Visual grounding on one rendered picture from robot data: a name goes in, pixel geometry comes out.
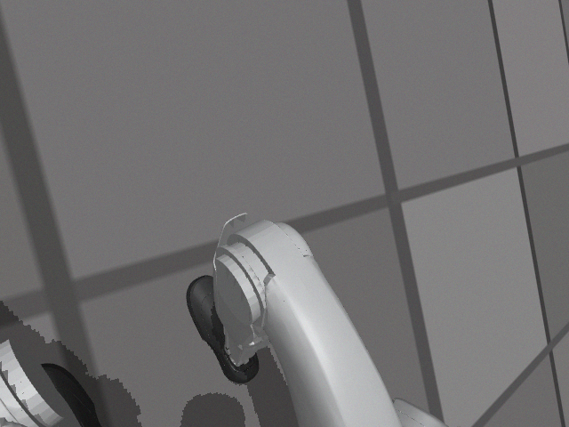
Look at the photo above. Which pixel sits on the right robot hand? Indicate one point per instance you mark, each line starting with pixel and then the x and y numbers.
pixel 413 416

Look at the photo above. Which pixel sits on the left robot foot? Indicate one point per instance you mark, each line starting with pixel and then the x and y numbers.
pixel 74 394

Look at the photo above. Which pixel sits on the right robot foot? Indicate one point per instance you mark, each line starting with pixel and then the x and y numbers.
pixel 201 306

